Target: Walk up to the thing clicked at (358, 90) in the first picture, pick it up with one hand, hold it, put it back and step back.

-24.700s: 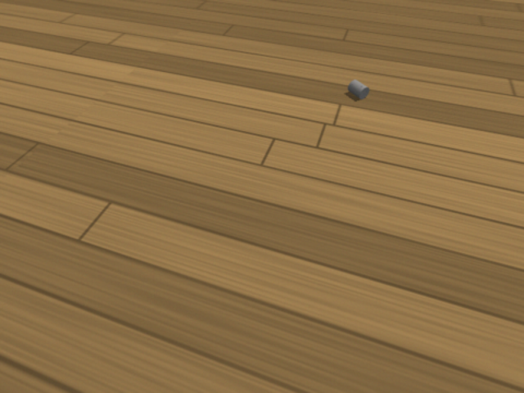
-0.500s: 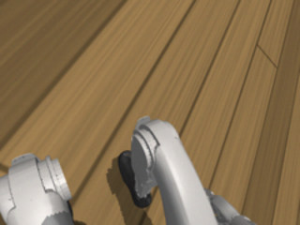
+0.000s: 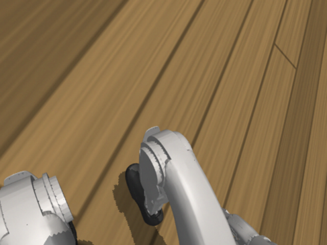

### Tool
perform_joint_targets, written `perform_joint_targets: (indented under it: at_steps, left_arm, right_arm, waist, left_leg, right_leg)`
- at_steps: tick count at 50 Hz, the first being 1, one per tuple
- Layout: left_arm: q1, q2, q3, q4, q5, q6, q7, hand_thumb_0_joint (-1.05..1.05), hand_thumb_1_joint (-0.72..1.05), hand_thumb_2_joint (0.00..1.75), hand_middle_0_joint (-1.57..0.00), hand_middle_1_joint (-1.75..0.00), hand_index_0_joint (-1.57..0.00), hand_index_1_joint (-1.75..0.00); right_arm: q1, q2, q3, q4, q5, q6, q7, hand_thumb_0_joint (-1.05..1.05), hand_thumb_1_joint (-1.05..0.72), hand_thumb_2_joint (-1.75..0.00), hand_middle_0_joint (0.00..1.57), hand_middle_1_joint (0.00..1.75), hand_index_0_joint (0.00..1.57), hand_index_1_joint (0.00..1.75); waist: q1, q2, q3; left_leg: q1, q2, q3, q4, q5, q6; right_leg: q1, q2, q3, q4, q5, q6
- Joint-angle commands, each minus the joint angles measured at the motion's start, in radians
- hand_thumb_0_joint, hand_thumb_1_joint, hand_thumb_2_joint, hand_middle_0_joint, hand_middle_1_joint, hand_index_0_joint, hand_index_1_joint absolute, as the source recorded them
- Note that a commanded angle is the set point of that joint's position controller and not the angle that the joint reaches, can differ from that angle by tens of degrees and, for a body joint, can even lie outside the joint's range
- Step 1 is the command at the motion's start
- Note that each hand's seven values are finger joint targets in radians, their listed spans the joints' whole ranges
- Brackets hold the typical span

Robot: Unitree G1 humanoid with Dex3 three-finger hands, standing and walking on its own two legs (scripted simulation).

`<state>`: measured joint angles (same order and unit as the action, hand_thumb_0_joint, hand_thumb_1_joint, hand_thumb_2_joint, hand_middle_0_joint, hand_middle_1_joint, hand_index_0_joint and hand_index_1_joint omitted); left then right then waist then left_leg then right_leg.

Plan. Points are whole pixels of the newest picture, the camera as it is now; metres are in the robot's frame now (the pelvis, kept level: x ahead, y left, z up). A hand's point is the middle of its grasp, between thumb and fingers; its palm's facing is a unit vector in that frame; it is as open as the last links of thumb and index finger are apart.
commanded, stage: close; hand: left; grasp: from above
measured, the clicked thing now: out of the picture +0.47 +0.34 -0.26
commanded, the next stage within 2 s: settle in 1.12 s
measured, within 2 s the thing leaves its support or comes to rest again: leaves its support in 1.52 s
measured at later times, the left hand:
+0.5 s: hand out of the picture +0.45 +0.33 -0.23, palm faces -0.47 -0.12 -0.88, open 11.6 cm
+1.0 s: hand out of the picture +0.45 +0.33 -0.23, palm faces -0.46 -0.11 -0.88, open 11.3 cm
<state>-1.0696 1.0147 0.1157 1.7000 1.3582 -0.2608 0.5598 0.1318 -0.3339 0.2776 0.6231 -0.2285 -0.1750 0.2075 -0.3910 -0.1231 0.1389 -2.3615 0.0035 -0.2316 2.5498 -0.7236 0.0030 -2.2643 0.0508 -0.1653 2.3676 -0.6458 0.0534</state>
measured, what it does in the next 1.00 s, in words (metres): stands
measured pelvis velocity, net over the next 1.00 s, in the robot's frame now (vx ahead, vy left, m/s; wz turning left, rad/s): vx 0.00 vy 0.00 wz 0.00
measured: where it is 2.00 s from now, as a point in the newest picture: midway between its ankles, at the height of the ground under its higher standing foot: (111, 227)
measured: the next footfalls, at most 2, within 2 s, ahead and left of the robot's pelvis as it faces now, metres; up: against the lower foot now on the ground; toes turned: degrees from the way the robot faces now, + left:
none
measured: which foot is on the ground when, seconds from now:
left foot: down 0.00-1.00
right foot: down 0.00-1.00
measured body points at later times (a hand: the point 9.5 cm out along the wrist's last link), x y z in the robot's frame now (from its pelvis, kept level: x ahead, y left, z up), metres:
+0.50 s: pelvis +0.00 +0.00 +0.00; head +0.27 +0.13 +0.34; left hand +0.47 +0.33 -0.18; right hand +0.07 -0.26 -0.05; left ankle +0.06 +0.12 -0.27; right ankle +0.12 -0.12 -0.27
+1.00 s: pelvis +0.00 +0.00 +0.00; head +0.27 +0.12 +0.33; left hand +0.47 +0.33 -0.18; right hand +0.05 -0.26 -0.05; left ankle +0.06 +0.12 -0.27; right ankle +0.12 -0.12 -0.27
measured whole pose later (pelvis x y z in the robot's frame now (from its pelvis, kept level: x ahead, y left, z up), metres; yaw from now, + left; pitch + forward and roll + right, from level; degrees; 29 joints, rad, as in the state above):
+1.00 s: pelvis +0.00 +0.00 +0.00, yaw +0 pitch +29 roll -14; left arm -1.09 1.03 0.08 1.69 1.34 -0.28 0.53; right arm 0.13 -0.34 0.28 0.62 -0.22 -0.16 0.19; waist -0.38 -0.12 0.15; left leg -2.36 0.00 -0.23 2.54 -0.71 0.00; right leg -2.26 0.05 -0.17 2.35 -0.64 0.05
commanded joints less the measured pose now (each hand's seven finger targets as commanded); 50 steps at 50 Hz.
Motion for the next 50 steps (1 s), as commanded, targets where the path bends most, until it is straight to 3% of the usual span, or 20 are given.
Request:
perform_joint_targets:
  at_steps: [1,3,6,7,11,12,13,16,18,19,27,28,32,33,35,40,46,47,48,50]
  left_arm:
    - [-0.250,0.224,0.000,-0.119,-0.032,0.004,0.025,0.00,-0.23,0.83,-0.25,-0.93,-0.28,-0.91]
    - [-0.263,0.220,-0.008,-0.150,-0.046,0.002,0.019,0.00,-0.21,0.78,-0.26,-0.91,-0.29,-0.88]
    - [-0.264,0.167,-0.053,-0.126,-0.050,-0.001,-0.002,0.00,-0.18,0.78,-0.29,-0.91,-0.32,-0.88]
    - [-0.226,0.192,-0.023,-0.087,-0.050,0.001,-0.003,0.00,-0.16,0.77,-0.30,-0.89,-0.32,-0.86]
    - [-0.251,0.200,-0.032,-0.178,-0.044,-0.018,-0.009,0.00,-0.07,0.77,-0.38,-0.86,-0.40,-0.84]
    - [-0.236,0.205,-0.020,-0.148,-0.047,-0.016,-0.004,0.00,-0.07,0.75,-0.37,-0.86,-0.40,-0.83]
    - [-0.254,0.170,-0.048,-0.158,-0.048,-0.020,-0.007,0.00,-0.07,0.73,-0.37,-0.86,-0.40,-0.83]
    - [-0.237,0.189,-0.036,-0.109,-0.039,-0.022,0.001,0.00,-0.01,0.73,-0.43,-0.82,-0.45,-0.79]
    - [-0.263,0.229,-0.020,-0.162,-0.037,-0.025,0.006,0.00,0.04,0.77,-0.48,-0.82,-0.49,-0.81]
    - [-0.271,0.213,-0.037,-0.188,-0.030,-0.024,0.004,0.00,0.04,0.78,-0.48,-0.82,-0.50,-0.80]
    - [-0.258,0.219,-0.028,-0.102,-0.024,-0.016,0.022,0.00,0.23,0.77,-0.63,-0.78,-0.64,-0.76]
    - [-0.258,0.201,-0.035,-0.092,-0.022,-0.014,0.018,0.00,0.25,0.77,-0.64,-0.78,-0.65,-0.76]
    - [-0.258,0.227,-0.024,-0.092,-0.027,-0.015,0.023,0.00,0.30,0.73,-0.67,-0.75,-0.69,-0.73]
    - [-0.285,0.213,-0.050,-0.136,-0.023,-0.017,0.018,0.00,0.30,0.72,-0.68,-0.75,-0.70,-0.73]
    - [-0.293,0.218,-0.051,-0.136,-0.029,-0.013,0.018,0.00,0.31,0.69,-0.69,-0.74,-0.71,-0.71]
    - [-0.265,0.235,-0.023,-0.130,-0.034,-0.012,0.010,0.00,0.39,0.71,-0.76,-0.70,-0.77,-0.69]
    - [-0.246,0.213,-0.037,-0.102,-0.038,-0.014,0.002,0.00,0.48,0.71,-0.84,-0.66,-0.85,-0.65]
    - [-0.222,0.241,-0.014,-0.080,-0.034,-0.012,0.002,0.00,0.51,0.71,-0.86,-0.66,-0.87,-0.65]
    - [-0.255,0.221,-0.037,-0.127,-0.037,-0.018,-0.004,0.00,0.52,0.72,-0.87,-0.65,-0.87,-0.65]
    - [-0.271,0.237,-0.030,-0.162,-0.043,-0.020,-0.004,0.00,0.54,0.72,-0.88,-0.68,-0.89,-0.67]
  right_arm:
    - [0.188,-0.325,-0.108,0.015,0.007,0.000,-0.012,0.00,-0.90,-0.90,0.20,0.30,0.20,0.30]
    - [0.184,-0.319,-0.104,0.012,0.008,0.002,-0.014,0.00,-0.89,-0.90,0.20,0.30,0.20,0.30]
    - [0.184,-0.318,-0.103,0.014,0.013,0.003,-0.013,0.00,-0.90,-0.90,0.20,0.30,0.20,0.30]
    - [0.191,-0.334,-0.111,0.021,0.010,0.006,-0.017,0.00,-0.89,-0.90,0.20,0.30,0.20,0.30]
    - [0.189,-0.320,-0.108,0.010,0.015,0.012,-0.016,0.00,-0.89,-0.90,0.20,0.30,0.20,0.30]
    - [0.192,-0.325,-0.109,0.012,0.015,0.013,-0.016,0.00,-0.90,-0.90,0.20,0.30,0.20,0.30]
    - [0.186,-0.321,-0.108,0.012,0.015,0.013,-0.015,0.00,-0.90,-0.90,0.20,0.30,0.20,0.30]
    - [0.184,-0.323,-0.104,0.011,0.012,0.013,-0.014,0.00,-0.90,-0.90,0.20,0.30,0.20,0.30]
    - [0.175,-0.325,-0.102,0.007,0.013,0.012,-0.017,0.00,-0.90,-0.90,0.20,0.30,0.20,0.30]
    - [0.175,-0.314,-0.102,0.010,0.013,0.011,-0.016,0.00,-0.90,-0.90,0.20,0.30,0.20,0.30]
    - [0.175,-0.325,-0.103,0.013,0.010,0.013,-0.021,0.00,-0.89,-0.90,0.20,0.30,0.20,0.30]
    - [0.184,-0.327,-0.102,0.013,0.007,0.010,-0.019,0.00,-0.89,-0.90,0.20,0.30,0.20,0.30]
    - [0.182,-0.332,-0.102,0.009,0.008,0.006,-0.022,0.00,-0.89,-0.90,0.20,0.30,0.20,0.30]
    - [0.190,-0.318,-0.093,0.008,0.008,0.004,-0.020,0.00,-0.89,-0.90,0.20,0.30,0.20,0.30]
    - [0.193,-0.322,-0.092,0.010,0.011,0.004,-0.021,0.00,-0.90,-0.90,0.20,0.30,0.20,0.30]
    - [0.193,-0.333,-0.100,0.003,0.011,0.006,-0.025,0.00,-0.89,-0.90,0.20,0.30,0.20,0.30]
    - [0.196,-0.330,-0.097,0.006,0.009,0.010,-0.026,0.00,-0.89,-0.90,0.20,0.30,0.20,0.30]
    - [0.198,-0.337,-0.097,0.003,0.008,0.012,-0.026,0.00,-0.89,-0.90,0.20,0.30,0.20,0.30]
    - [0.193,-0.324,-0.094,0.002,0.011,0.012,-0.026,0.00,-0.89,-0.90,0.20,0.30,0.20,0.30]
    - [0.193,-0.325,-0.094,0.001,0.011,0.012,-0.030,0.00,-0.89,-0.90,0.20,0.30,0.20,0.30]
  waist:
    - [-0.030,0.508,-0.640]
    - [-0.015,0.531,-0.682]
    - [-0.036,0.508,-0.640]
    - [-0.034,0.486,-0.625]
    - [-0.010,0.536,-0.668]
    - [-0.012,0.540,-0.674]
    - [-0.019,0.533,-0.654]
    - [-0.031,0.493,-0.611]
    - [-0.008,0.517,-0.645]
    - [-0.003,0.548,-0.673]
    - [-0.022,0.528,-0.636]
    - [-0.038,0.505,-0.611]
    - [-0.024,0.489,-0.621]
    - [-0.027,0.512,-0.641]
    - [-0.032,0.504,-0.651]
    - [-0.017,0.525,-0.657]
    - [-0.024,0.503,-0.610]
    - [-0.022,0.480,-0.614]
    - [-0.021,0.484,-0.625]
    - [-0.010,0.504,-0.659]
  left_leg:
    - [0.475,0.024,0.094,-0.265,0.221,0.012]
    - [0.500,0.024,0.090,-0.278,0.226,0.009]
    - [0.490,0.025,0.085,-0.267,0.230,0.008]
    - [0.479,0.024,0.082,-0.266,0.223,0.007]
    - [0.535,0.025,0.080,-0.285,0.265,-0.003]
    - [0.549,0.025,0.073,-0.288,0.276,-0.005]
    - [0.544,0.026,0.071,-0.280,0.283,-0.006]
    - [0.486,0.023,0.085,-0.273,0.228,0.007]
    - [0.505,0.024,0.083,-0.281,0.231,0.004]
    - [0.546,0.025,0.084,-0.283,0.254,0.000]
    - [0.514,0.028,0.078,-0.285,0.224,0.001]
    - [0.498,0.025,0.081,-0.276,0.223,0.005]
    - [0.491,0.025,0.079,-0.284,0.212,0.006]
    - [0.502,0.023,0.090,-0.277,0.232,0.009]
    - [0.508,0.025,0.088,-0.274,0.242,0.010]
    - [0.521,0.025,0.079,-0.277,0.261,0.000]
    - [0.479,0.023,0.087,-0.280,0.225,0.005]
    - [0.471,0.022,0.084,-0.279,0.220,0.008]
    - [0.464,0.023,0.091,-0.273,0.214,0.010]
    - [0.491,0.021,0.091,-0.276,0.231,0.009]
  right_leg:
    - [0.370,0.035,-0.083,-0.197,0.230,-0.077]
    - [0.388,0.035,-0.086,-0.200,0.233,-0.079]
    - [0.354,0.036,-0.090,-0.193,0.237,-0.079]
    - [0.348,0.034,-0.097,-0.199,0.226,-0.080]
    - [0.366,0.033,-0.094,-0.189,0.250,-0.082]
    - [0.368,0.031,-0.096,-0.187,0.256,-0.085]
    - [0.341,0.033,-0.099,-0.180,0.262,-0.085]
    - [0.355,0.035,-0.090,-0.200,0.231,-0.078]
    - [0.361,0.035,-0.089,-0.202,0.225,-0.082]
    - [0.357,0.033,-0.087,-0.193,0.244,-0.083]
    - [0.340,0.031,-0.092,-0.191,0.222,-0.082]
    - [0.335,0.031,-0.095,-0.194,0.225,-0.078]
    - [0.347,0.031,-0.094,-0.203,0.213,-0.078]
    - [0.365,0.034,-0.086,-0.201,0.235,-0.075]
    - [0.374,0.033,-0.084,-0.201,0.246,-0.076]
    - [0.360,0.030,-0.094,-0.194,0.246,-0.083]
    - [0.359,0.031,-0.090,-0.205,0.220,-0.083]
    - [0.367,0.032,-0.092,-0.208,0.214,-0.079]
    - [0.368,0.035,-0.086,-0.208,0.213,-0.080]
    - [0.380,0.034,-0.087,-0.212,0.225,-0.080]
